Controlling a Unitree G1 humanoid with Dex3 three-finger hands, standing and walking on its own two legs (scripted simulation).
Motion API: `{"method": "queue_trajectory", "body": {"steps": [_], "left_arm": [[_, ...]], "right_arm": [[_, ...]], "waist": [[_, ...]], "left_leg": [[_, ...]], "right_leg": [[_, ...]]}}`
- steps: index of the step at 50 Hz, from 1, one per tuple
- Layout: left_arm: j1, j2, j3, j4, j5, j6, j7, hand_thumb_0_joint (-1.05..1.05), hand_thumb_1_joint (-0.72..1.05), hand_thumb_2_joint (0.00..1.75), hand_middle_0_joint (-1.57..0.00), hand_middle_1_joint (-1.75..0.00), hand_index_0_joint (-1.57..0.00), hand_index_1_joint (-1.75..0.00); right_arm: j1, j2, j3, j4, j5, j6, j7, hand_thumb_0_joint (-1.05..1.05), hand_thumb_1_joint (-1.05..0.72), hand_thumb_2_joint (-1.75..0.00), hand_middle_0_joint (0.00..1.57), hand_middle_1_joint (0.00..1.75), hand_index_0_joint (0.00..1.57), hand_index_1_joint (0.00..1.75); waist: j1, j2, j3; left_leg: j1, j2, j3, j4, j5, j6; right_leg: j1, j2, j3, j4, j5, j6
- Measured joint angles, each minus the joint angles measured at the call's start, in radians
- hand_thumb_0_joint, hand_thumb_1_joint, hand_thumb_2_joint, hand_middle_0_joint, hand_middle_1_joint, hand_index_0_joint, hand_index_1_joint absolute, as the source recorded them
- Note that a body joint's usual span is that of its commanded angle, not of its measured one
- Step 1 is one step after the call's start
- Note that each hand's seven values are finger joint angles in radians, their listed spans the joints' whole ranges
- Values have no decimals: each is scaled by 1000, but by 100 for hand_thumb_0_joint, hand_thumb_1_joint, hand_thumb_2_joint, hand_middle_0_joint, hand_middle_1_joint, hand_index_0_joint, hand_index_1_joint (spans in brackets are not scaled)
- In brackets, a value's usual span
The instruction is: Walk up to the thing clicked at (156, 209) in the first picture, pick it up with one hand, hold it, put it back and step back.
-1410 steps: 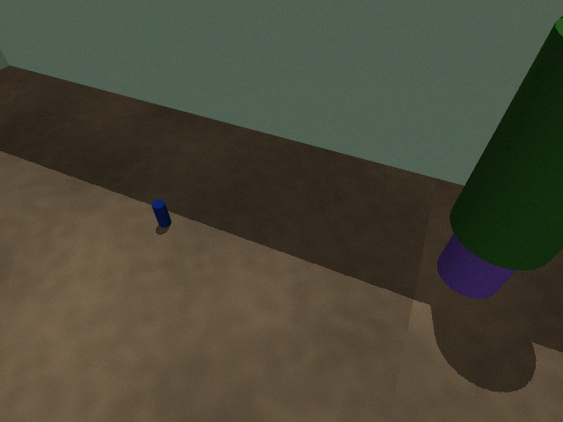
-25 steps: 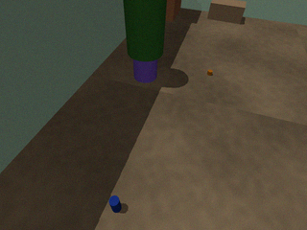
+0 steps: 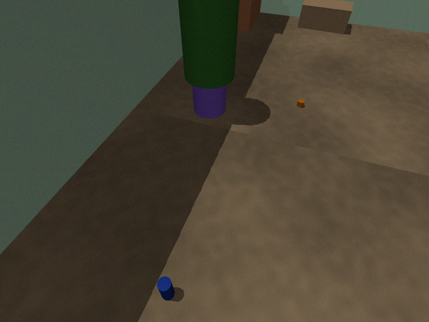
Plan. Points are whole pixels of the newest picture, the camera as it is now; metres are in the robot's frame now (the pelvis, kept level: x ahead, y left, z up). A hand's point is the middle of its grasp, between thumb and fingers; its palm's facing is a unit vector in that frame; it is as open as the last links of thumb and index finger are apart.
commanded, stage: walk up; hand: left
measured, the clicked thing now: (166, 288) +0.41 +0.21 -0.72
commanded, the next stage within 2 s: none
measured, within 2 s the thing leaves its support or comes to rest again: neither
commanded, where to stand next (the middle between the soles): +0.04 +0.00 m, yaw -2 degrees
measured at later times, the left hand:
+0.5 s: hand out of the picture +0.09 +0.26 -0.17, palm faces +0.03 -0.94 -0.35, open 7.4 cm
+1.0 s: hand out of the picture +0.02 +0.28 -0.17, palm faces -0.10 -0.93 -0.36, open 7.4 cm
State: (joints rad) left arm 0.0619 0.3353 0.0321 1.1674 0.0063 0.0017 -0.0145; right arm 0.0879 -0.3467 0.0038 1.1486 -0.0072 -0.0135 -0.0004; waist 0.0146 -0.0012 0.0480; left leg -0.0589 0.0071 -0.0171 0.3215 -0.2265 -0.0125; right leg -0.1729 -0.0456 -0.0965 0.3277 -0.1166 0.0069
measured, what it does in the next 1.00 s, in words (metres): steps on the spot: right foot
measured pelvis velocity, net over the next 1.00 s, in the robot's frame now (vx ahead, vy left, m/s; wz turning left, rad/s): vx -0.06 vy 0.01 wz -0.05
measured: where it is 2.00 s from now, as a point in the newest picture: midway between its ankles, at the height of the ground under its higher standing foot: outside the picture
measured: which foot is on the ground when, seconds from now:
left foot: down 0.00-1.00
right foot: down 0.00-0.62, up 0.64-0.98, down 1.00-1.00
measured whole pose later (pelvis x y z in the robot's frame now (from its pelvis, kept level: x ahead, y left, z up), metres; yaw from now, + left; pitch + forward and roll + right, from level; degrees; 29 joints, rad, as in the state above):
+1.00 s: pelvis -0.06 +0.01 -0.02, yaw -3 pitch -2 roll -1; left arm 0.19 0.41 0.07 0.99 0.04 0.02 -0.05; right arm 0.28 -0.40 -0.07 0.91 -0.04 -0.03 0.02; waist -0.03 -0.01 0.10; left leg -0.18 0.07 0.07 0.57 -0.35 0.00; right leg -0.20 0.00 -0.01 0.56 -0.40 -0.02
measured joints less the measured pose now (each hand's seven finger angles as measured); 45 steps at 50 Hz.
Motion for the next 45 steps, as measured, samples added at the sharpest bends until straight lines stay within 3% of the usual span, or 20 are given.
{"method": "queue_trajectory", "body": {"steps": [16, 22, 27, 31, 32, 34, 36, 38, 41, 45], "left_arm": [[-5, 1, 10, -18, 2, 5, -1, 1, 90, 90, -20, -30, -20, -29], [-41, 17, 28, -90, -8, 35, 4, 1, 90, 90, -20, -30, -20, -29], [-82, 33, 32, -159, 20, 58, 13, 1, 90, 90, -20, -30, -21, -29], [-107, 56, 29, -196, 25, 72, 13, 1, 90, 90, -20, -30, -21, -29], [-106, 61, 32, -204, 24, 77, 13, 1, 90, 90, -20, -30, -20, -29], [-90, 64, 37, -202, 21, 85, 12, 1, 90, 90, -20, -30, -20, -29], [-65, 70, 38, -196, 12, 85, 9, 1, 90, 90, -20, -30, -20, -29], [-26, 72, 40, -190, 11, 80, 6, 1, 90, 90, -20, -30, -20, -29], [41, 75, 39, -173, 22, 76, -4, 1, 90, 90, -20, -30, -20, -29], [100, 78, 37, -155, 32, 65, -20, 1, 90, 90, -20, -30, -20, -29]], "right_arm": [[27, -6, 0, -10, -4, 0, -3, 1, -90, -90, 20, 30, 20, 30], [-9, -27, -22, -74, 13, 25, -9, 1, -90, -90, 21, 30, 21, 30], [-2, -54, -53, -137, 6, 52, -5, 1, -90, -90, 20, 30, 20, 30], [47, -53, -70, -140, -18, 34, 0, 1, -90, -90, 20, 30, 20, 30], [59, -42, -70, -133, -31, 32, -1, 1, -90, -90, 20, 30, 20, 30], [86, -25, -64, -124, -40, 30, 1, 1, -90, -90, 20, 30, 20, 30], [107, -7, -57, -115, -45, 26, -6, 1, -90, -90, 20, 30, 21, 30], [125, 2, -56, -119, -44, 14, -9, 1, -90, -90, 21, 30, 21, 30], [143, 3, -61, -144, -45, -11, -8, 1, -90, -90, 21, 30, 21, 30], [167, -14, -70, -197, -44, -31, 5, 1, -90, -90, 21, 30, 21, 30]], "waist": [[-9, 1, 2], [-18, 4, 68], [-19, -20, 110], [-31, -57, 112], [-25, -77, 120], [-38, -79, 116], [-40, -85, 110], [-35, -82, 101], [-31, -74, 83], [-38, -53, 67]], "left_leg": [[-5, 6, -6, 9, -4, -7], [-136, 4, -12, 183, -42, 1], [-264, -30, 2, 503, -278, 38], [-211, -26, 17, 366, -169, 30], [-210, -35, 29, 373, -166, 32], [-211, -31, 18, 367, -158, 38], [-197, -25, 15, 324, -131, 40], [-182, -14, 22, 286, -111, 41], [-158, 2, 44, 248, -98, 40], [-132, 26, 72, 228, -99, 35]], "right_leg": [[-4, 5, -6, 11, -8, -7], [-92, -2, -18, 105, -23, -19], [-188, -40, -10, 219, -42, -15], [-276, -73, 5, 353, -104, -6], [-294, -58, 51, 400, -188, -10], [-314, 15, 144, 517, -323, -13], [-315, 73, 210, 624, -337, -16], [-285, 91, 217, 643, -328, -11], [-204, 76, 192, 552, -341, 1], [-126, 56, 151, 448, -390, -8]]}}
